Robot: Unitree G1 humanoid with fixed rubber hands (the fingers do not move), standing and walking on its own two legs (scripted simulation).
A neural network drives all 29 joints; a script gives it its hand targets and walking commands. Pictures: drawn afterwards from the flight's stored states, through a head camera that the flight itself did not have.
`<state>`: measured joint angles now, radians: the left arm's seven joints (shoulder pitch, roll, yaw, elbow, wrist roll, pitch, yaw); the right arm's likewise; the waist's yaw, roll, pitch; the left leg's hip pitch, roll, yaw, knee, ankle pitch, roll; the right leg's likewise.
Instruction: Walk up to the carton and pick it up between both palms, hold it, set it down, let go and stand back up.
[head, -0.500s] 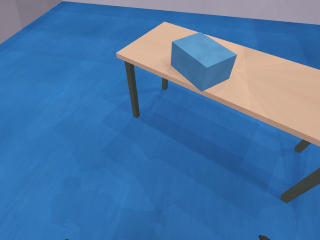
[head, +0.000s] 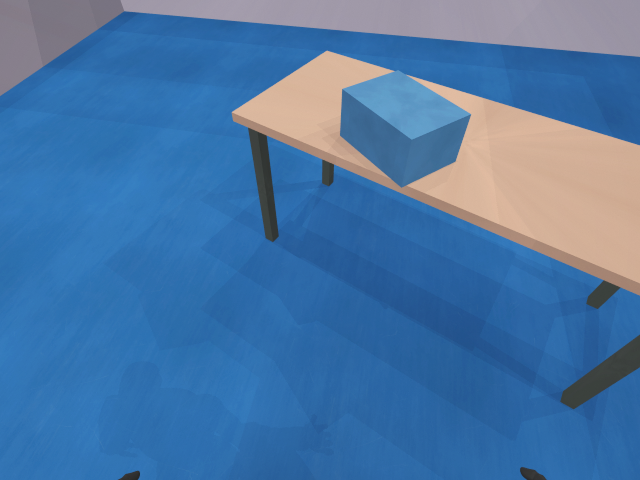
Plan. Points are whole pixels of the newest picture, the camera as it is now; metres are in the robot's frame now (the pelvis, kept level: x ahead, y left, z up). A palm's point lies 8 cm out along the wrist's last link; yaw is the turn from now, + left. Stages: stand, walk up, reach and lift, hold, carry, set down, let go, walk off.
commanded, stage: stand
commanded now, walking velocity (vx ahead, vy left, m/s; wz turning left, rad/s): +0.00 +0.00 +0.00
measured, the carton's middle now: (399, 125) +0.94 -0.20 -0.11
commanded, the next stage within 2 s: walk up in 1.82 s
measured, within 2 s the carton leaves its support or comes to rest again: neither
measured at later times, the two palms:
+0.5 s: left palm out of the picture +0.06 +0.29 -0.13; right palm out of the picture +0.07 -0.28 -0.12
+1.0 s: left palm out of the picture +0.07 +0.30 -0.12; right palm out of the picture +0.07 -0.27 -0.12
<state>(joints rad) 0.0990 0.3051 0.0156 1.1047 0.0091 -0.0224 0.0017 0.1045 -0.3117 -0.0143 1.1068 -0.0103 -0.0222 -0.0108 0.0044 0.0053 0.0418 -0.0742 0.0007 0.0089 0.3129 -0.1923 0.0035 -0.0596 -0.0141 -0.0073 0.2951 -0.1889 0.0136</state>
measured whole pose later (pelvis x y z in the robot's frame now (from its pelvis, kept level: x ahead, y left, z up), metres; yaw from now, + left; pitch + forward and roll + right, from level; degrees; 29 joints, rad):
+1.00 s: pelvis +0.00 +0.01 +0.00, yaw +0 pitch -3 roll +0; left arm 0.12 0.32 0.02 1.11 0.01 -0.02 0.00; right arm 0.11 -0.31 -0.02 1.12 -0.01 -0.02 -0.01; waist 0.00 -0.01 0.05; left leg -0.08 -0.02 0.02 0.32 -0.19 0.02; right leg -0.06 -0.03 0.00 0.30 -0.18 0.03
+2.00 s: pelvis +0.01 +0.02 +0.00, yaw +0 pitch -2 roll +0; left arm 0.12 0.31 0.01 1.11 0.01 -0.01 0.01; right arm 0.10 -0.31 -0.03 1.12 -0.01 -0.03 0.00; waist 0.00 0.01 0.06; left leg -0.07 -0.03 0.02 0.31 -0.20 0.03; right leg -0.06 -0.05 0.00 0.30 -0.20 0.04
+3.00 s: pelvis +0.26 +0.06 -0.06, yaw -25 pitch -3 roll +0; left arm 0.30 0.45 0.08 0.81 0.00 -0.13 0.04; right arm 0.28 -0.39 -0.10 0.72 -0.04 0.00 0.07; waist -0.05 0.01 0.11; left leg -0.37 0.13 0.14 0.96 -0.51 0.01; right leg -0.46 -0.02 -0.07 0.91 -0.41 -0.06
